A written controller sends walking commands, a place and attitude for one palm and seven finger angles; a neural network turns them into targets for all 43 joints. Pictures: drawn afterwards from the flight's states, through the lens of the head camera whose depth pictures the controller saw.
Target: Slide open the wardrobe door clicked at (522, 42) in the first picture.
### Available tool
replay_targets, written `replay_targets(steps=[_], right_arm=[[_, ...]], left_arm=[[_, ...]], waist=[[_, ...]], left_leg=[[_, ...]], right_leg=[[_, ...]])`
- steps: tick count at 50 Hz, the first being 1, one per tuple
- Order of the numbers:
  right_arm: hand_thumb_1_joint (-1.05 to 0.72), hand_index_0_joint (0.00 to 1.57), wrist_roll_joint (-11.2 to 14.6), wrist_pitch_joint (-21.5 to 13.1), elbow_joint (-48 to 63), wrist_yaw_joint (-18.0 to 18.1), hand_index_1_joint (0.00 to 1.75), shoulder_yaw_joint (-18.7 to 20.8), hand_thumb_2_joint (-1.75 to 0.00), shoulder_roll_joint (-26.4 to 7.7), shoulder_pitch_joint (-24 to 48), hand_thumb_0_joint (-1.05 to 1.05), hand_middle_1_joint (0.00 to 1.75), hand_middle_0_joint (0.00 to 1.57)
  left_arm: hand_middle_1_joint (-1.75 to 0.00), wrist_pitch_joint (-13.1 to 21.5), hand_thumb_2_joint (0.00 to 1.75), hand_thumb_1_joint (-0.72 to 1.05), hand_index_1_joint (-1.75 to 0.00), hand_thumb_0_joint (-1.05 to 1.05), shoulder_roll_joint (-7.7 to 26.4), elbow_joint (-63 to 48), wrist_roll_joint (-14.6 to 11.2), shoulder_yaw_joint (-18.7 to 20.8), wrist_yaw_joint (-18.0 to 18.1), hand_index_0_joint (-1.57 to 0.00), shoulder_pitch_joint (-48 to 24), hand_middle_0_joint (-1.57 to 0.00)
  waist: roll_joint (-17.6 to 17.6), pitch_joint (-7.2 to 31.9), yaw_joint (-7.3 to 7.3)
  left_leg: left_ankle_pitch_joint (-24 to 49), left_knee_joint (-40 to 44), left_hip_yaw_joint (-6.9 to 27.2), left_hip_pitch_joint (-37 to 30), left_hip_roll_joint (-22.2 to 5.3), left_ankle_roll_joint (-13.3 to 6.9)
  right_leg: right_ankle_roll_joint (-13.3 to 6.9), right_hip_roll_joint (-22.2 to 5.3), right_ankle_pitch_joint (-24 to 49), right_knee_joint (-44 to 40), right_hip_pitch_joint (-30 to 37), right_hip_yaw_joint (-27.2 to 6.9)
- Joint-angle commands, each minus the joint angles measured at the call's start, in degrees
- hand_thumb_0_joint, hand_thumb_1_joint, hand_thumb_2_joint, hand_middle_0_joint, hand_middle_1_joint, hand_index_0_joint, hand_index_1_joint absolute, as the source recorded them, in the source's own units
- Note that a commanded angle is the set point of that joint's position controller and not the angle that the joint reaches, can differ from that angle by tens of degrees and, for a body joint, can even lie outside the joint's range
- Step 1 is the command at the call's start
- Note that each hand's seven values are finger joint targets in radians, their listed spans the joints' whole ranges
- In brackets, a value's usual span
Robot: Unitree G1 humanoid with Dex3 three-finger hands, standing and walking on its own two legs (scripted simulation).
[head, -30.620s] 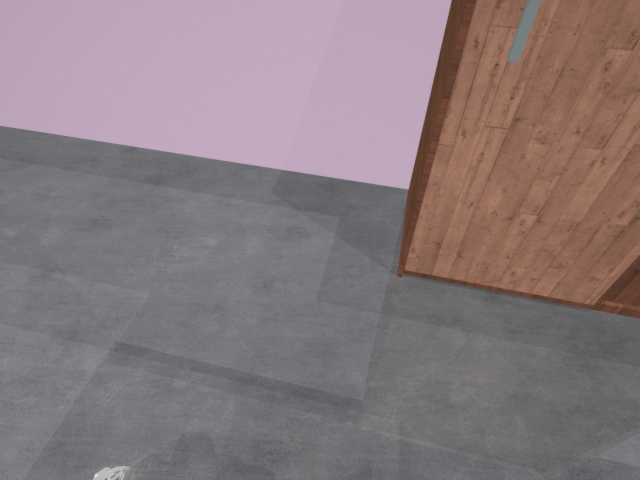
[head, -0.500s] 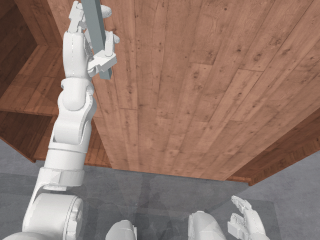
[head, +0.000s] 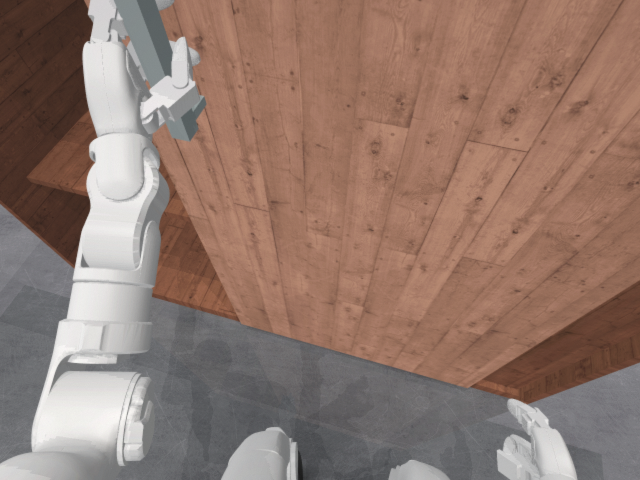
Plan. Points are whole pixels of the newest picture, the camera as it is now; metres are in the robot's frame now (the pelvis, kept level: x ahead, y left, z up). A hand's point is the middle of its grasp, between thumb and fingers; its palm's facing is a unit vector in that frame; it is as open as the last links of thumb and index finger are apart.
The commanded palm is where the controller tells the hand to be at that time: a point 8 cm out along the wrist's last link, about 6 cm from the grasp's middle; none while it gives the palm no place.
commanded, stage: stop walking and hold the door there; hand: left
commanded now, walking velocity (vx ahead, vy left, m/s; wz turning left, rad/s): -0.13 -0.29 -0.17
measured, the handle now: (168, 50) +0.46 +0.23 +0.24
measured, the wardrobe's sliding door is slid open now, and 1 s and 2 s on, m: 0.53 0.53 0.53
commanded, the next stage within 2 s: none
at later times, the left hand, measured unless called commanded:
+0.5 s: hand (177, 82) +0.42 +0.22 +0.22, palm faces +0.55 -0.78 -0.30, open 6.5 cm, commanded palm +0.38 +0.26 +0.19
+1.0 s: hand (181, 83) +0.42 +0.21 +0.23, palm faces +0.47 -0.86 -0.21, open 6.2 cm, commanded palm +0.38 +0.26 +0.19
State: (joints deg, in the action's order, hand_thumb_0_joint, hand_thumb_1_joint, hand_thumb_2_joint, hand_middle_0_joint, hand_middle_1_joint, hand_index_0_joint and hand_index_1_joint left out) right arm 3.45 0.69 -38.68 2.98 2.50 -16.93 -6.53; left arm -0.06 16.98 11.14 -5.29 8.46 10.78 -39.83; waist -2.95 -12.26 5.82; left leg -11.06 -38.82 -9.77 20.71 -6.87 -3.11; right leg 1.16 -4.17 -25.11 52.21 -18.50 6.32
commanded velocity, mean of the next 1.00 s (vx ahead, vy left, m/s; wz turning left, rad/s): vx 0.01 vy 0.07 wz -0.01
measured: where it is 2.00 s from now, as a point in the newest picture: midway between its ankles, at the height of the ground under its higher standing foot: outside the picture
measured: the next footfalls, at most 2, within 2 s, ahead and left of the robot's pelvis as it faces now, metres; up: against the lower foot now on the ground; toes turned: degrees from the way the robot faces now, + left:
right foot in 0.34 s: +0.11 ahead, -0.27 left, +0.00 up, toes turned -10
left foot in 0.66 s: +0.08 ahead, +0.02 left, +0.00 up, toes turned -12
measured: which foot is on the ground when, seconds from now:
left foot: down 0.00-0.34, up 0.36-0.64, down 0.66-1.00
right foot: up 0.00-0.32, down 0.34-0.66, up 0.68-0.88, down 0.90-1.00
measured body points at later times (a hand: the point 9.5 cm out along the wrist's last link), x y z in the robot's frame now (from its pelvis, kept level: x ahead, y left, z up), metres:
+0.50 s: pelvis +0.03 -0.10 +0.01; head +0.07 -0.15 +0.45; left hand +0.39 +0.25 +0.24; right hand +0.19 -0.39 -0.10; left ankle +0.04 +0.03 -0.65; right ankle +0.07 -0.26 -0.72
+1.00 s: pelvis -0.03 -0.07 +0.01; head -0.02 -0.08 +0.46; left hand +0.39 +0.25 +0.24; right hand +0.00 -0.34 -0.11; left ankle +0.04 +0.03 -0.72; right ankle -0.04 -0.19 -0.72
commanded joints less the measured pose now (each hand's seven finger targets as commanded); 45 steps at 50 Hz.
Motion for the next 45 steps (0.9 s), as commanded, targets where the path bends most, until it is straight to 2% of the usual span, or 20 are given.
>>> replay_targets(steps=[1, 5, 6, 7, 10, 12, 15, 16, 17, 18, 19, 20, 22, 28, 31, 33, 35, 36, 42, 45], right_arm=[[-0.90, 0.20, 0.44, -2.93, 9.53, -3.53, 0.30, 2.04, -0.90, -4.96, 6.11, 0.00, 0.30, 0.20], [-0.90, 0.20, -0.21, -2.92, 8.82, -3.75, 0.30, 3.25, -0.90, -5.34, 5.09, 0.00, 0.30, 0.20], [-0.90, 0.20, -1.03, -1.26, 5.37, -2.08, 0.30, 3.85, -0.90, -8.01, 0.93, 0.00, 0.30, 0.20], [-0.90, 0.20, -1.42, -0.52, 7.96, -1.97, 0.30, 3.14, -0.90, -6.50, 0.36, 0.00, 0.30, 0.20], [-0.90, 0.20, -0.19, -3.51, 9.09, -1.49, 0.30, 2.22, -0.90, -5.15, 0.99, 0.00, 0.30, 0.20], [-0.90, 0.20, 0.24, -5.38, 9.58, -1.06, 0.30, 1.51, -0.90, -5.23, 0.24, 0.00, 0.30, 0.20], [-0.90, 0.20, 0.79, -6.68, 9.53, -0.65, 0.30, 0.41, -0.90, -4.78, -0.67, 0.00, 0.30, 0.20], [-0.90, 0.20, 0.75, -6.32, 9.44, -0.37, 0.30, 0.11, -0.90, -3.50, -0.50, 0.00, 0.30, 0.20], [-0.90, 0.20, 0.35, -6.02, 11.02, 0.45, 0.30, -0.65, -0.90, -2.06, 2.83, 0.00, 0.30, 0.20], [-0.90, 0.20, -0.35, -6.22, 10.06, 1.25, 0.30, -0.98, -0.90, -2.92, 2.65, 0.00, 0.30, 0.20], [-0.90, 0.20, -0.90, -6.11, 8.35, 1.70, 0.30, -1.54, -0.90, -3.50, 1.27, 0.00, 0.30, 0.20], [-0.90, 0.20, 0.50, -5.92, 7.82, 0.98, 0.30, -0.95, -0.90, -5.23, 0.27, 0.00, 0.30, 0.20], [-0.90, 0.20, 0.41, -6.57, 7.05, 1.33, 0.30, 0.18, -0.90, -6.50, 2.51, 0.00, 0.30, 0.20], [-0.90, 0.20, -0.08, -4.99, 5.64, 1.38, 0.30, 0.65, -0.90, -7.43, 1.81, 0.00, 0.30, 0.20], [-0.90, 0.20, -0.39, -4.63, 5.10, 1.49, 0.30, 1.02, -0.90, -7.96, -0.48, 0.00, 0.30, 0.20], [-0.90, 0.20, -0.18, -4.62, 7.03, 1.52, 0.30, 1.67, -0.90, -10.74, -1.61, 0.00, 0.30, 0.20], [-0.90, 0.20, -0.13, -4.16, 6.54, 1.61, 0.30, 0.91, -0.90, -7.17, -2.35, 0.00, 0.30, 0.20], [-0.90, 0.20, -0.17, -4.45, 5.99, 1.95, 0.30, 1.15, -0.90, -8.10, -3.19, 0.00, 0.30, 0.20], [-0.90, 0.20, -0.30, -5.37, 5.19, 2.40, 0.30, 0.12, -0.90, -9.21, -6.00, 0.00, 0.30, 0.20], [-0.90, 0.20, -1.04, -4.87, 4.92, 2.54, 0.30, 0.34, -0.90, -9.14, -7.46, 0.00, 0.30, 0.20]], left_arm=[[-1.40, 10.89, 0.90, 0.90, -1.40, 0.00, -6.00, -27.47, 0.30, -14.65, -6.89, -0.45, -32.08, -0.45], [-1.40, 8.73, 0.90, 0.90, -1.40, 0.00, -2.21, -26.47, 1.35, -12.15, -7.05, -0.45, -27.23, -0.45], [-1.40, 7.34, 0.90, 0.90, -1.40, 0.00, 28.12, -3.55, 4.15, 17.56, -4.31, -0.45, -11.64, -0.45], [-1.40, 7.46, 0.90, 0.90, -1.40, 0.00, 19.31, -7.77, 2.89, 7.89, -6.12, -0.45, -12.28, -0.45], [-1.40, 8.57, 0.90, 0.90, -1.40, 0.00, 18.23, -11.13, 2.26, 6.98, -7.32, -0.45, -15.39, -0.45], [-1.40, 9.01, 0.90, 0.90, -1.40, 0.00, 21.71, -7.66, 1.97, 10.52, -6.78, -0.45, -11.73, -0.45], [-1.40, 10.50, 0.90, 0.90, -1.40, 0.00, 29.28, -2.75, 3.34, 16.42, -6.37, -0.45, -8.36, -0.45], [-1.40, 10.87, 0.90, 0.90, -1.40, 0.00, 33.57, -1.03, 4.28, 18.64, -6.17, -0.45, -8.82, -0.45], [-1.40, 10.33, 0.90, 0.90, -1.40, 0.00, 39.88, 1.95, 4.59, 23.68, -5.90, -0.45, -6.52, -0.45], [-1.40, 8.45, 0.90, 0.90, -1.40, 0.00, 41.64, 4.41, 4.45, 26.77, -5.40, -0.45, -5.53, -0.45], [-1.40, 7.21, 0.90, 0.90, -1.40, 0.00, 41.82, 11.74, 5.22, 27.03, -5.08, -0.45, -1.49, -0.45], [-1.40, 8.26, 0.90, 0.90, -1.40, 0.00, 44.81, 7.18, 3.81, 30.91, -4.41, -0.45, -4.18, -0.45], [-1.40, 9.29, 0.90, 0.90, -1.40, 0.00, 41.35, 7.28, 3.13, 31.22, -3.72, -0.45, -4.71, -0.45], [-1.40, 10.72, 0.90, 0.90, -1.40, 0.00, 38.71, 9.68, 4.28, 27.54, -3.98, -0.45, -4.38, -0.45], [-1.40, 12.77, 0.90, 0.90, -1.40, 0.00, 33.86, 7.86, 4.35, 22.71, -4.21, -0.45, -4.92, -0.45], [-1.40, 14.15, 0.90, 0.90, -1.40, 0.00, 32.47, 4.18, 4.16, 20.61, -4.14, -0.45, -7.98, -0.45], [-1.40, 12.87, 0.90, 0.90, -1.40, 0.00, 28.84, 8.69, 4.45, 16.93, -4.22, -0.45, -5.15, -0.45], [-1.40, 12.28, 0.90, 0.90, -1.40, 0.00, 33.56, 9.46, 4.65, 20.55, -3.84, -0.45, -6.73, -0.45], [-1.40, 10.65, 0.90, 0.90, -1.40, 0.00, 35.20, 13.88, 4.51, 20.53, -4.29, -0.45, -7.63, -0.45], [-1.40, 10.13, 0.90, 0.90, -1.40, 0.00, 39.23, 18.88, 5.22, 22.37, -4.25, -0.45, -6.43, -0.45]], waist=[[-2.04, 33.84, -7.58], [-11.26, 26.92, -6.77], [-12.34, 28.71, -5.32], [-12.70, 28.47, -5.43], [-21.66, 28.99, -6.11], [-21.35, 28.13, -5.95], [-10.11, 28.73, -4.28], [4.51, 29.09, -4.65], [19.81, 29.34, -3.18], [16.60, 28.29, -3.43], [6.76, 23.57, -4.59], [18.67, 28.57, -4.09], [24.60, 29.68, -4.26], [16.12, 29.81, -4.64], [2.68, 26.78, -6.39], [-17.75, 22.81, -5.33], [-13.02, 20.67, -5.72], [-12.76, 20.76, -5.66], [-11.64, 22.32, -5.29], [-0.78, 22.58, -6.66]], left_leg=[[29.67, 13.54, 25.32, -32.04, -27.51, -7.24], [27.15, 14.67, 8.24, -24.99, -19.30, -2.43], [30.60, 15.58, 5.38, -24.72, -17.73, -2.08], [30.67, 13.71, 5.92, -23.12, -16.65, -3.13], [30.25, 13.84, -1.49, -22.80, -13.19, -1.49], [28.97, 11.58, -2.23, -21.41, -12.98, -0.49], [18.19, -1.30, -1.75, -19.24, -7.14, 2.72], [-0.44, -10.83, -1.62, -8.66, -1.88, 4.22], [-27.61, -23.17, 1.97, 7.09, 5.54, 5.32], [-26.95, -27.11, 9.45, 8.01, 4.07, 5.11], [-22.38, -24.29, 9.58, 8.23, 2.40, 5.21], [-24.70, -28.54, 10.26, 11.85, 3.29, 6.45], [-21.53, -29.48, 12.28, 10.12, 4.06, 6.54], [-15.70, -6.90, 8.33, -3.93, 5.77, 5.15], [-0.10, 13.61, 4.72, -15.12, 4.02, 4.95], [8.16, 22.27, 22.64, -10.41, -11.41, -1.74], [3.69, 24.09, 22.47, -4.21, -12.86, -6.12], [2.46, 23.17, 21.54, -3.58, -12.76, -5.97], [3.24, 15.84, 11.11, -6.73, -7.33, -1.39], [-2.76, 7.76, 6.06, -1.22, -2.53, 2.27]], right_leg=[[-0.08, -0.73, -4.89, 25.18, -16.65, -11.45], [1.72, -1.33, 4.41, 20.18, -15.90, -6.27], [2.86, 0.41, 5.30, 19.09, -16.30, -4.22], [2.98, 1.09, 5.20, 13.53, -13.80, -2.94], [3.21, 2.98, 6.37, 0.50, -8.38, 2.24], [2.91, 4.34, 7.59, -8.08, -2.95, 3.19], [2.57, 3.28, 24.20, -28.47, 7.47, 1.47], [-0.01, -4.79, 45.78, -28.61, 15.48, -7.60], [-4.77, -16.24, 70.65, -26.87, 22.66, -24.52], [-5.17, -20.02, 69.67, -27.82, 19.01, -24.69], [-7.00, -20.03, 63.45, -28.89, 16.00, -23.36], [-9.41, -20.98, 63.10, -26.55, 21.22, -26.83], [-8.32, -18.35, 65.37, -23.39, 21.54, -18.22], [-6.67, -16.26, 39.90, -27.85, 10.68, -14.46], [-3.26, -7.98, 18.14, -24.41, 3.04, -7.97], [0.03, 2.26, -1.91, -10.50, -3.67, -1.43], [-0.55, 3.82, -3.09, 2.43, -3.33, -5.50], [-0.04, 2.66, -0.11, 2.55, -3.42, -6.05], [0.59, 4.08, 5.77, -22.69, 7.15, -0.83], [-3.12, -4.32, 12.53, -32.15, 12.83, -10.69]])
